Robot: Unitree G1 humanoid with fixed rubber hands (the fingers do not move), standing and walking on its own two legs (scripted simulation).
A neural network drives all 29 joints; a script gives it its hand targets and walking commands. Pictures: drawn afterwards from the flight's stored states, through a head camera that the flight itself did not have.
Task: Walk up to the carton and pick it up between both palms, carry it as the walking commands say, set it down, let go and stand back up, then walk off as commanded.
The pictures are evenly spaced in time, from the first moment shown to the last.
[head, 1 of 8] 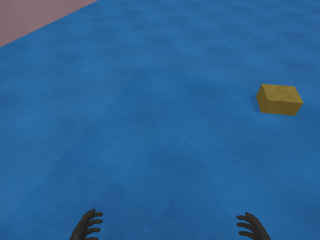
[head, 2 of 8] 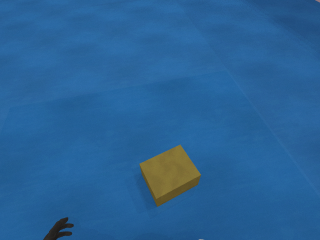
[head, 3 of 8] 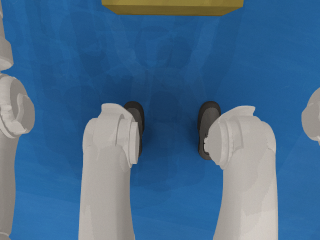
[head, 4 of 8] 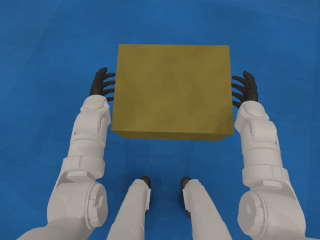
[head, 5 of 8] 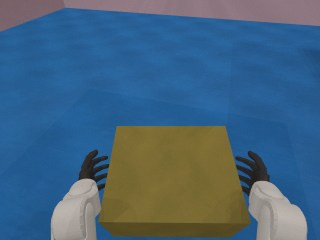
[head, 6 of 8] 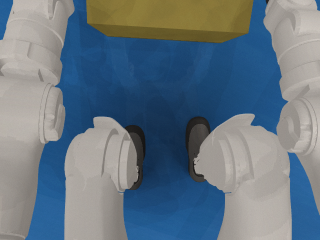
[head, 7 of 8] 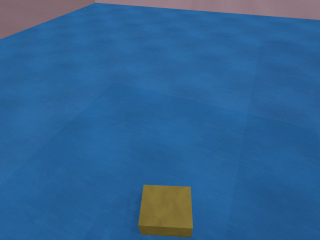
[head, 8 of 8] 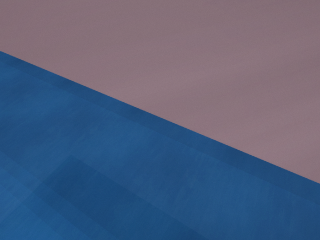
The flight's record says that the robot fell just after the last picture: no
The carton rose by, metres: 0.73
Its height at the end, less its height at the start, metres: +0.00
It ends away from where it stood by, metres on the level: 0.65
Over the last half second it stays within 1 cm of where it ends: yes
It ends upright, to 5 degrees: yes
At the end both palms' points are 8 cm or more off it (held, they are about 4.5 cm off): yes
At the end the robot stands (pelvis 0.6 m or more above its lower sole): yes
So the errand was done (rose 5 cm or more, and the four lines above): yes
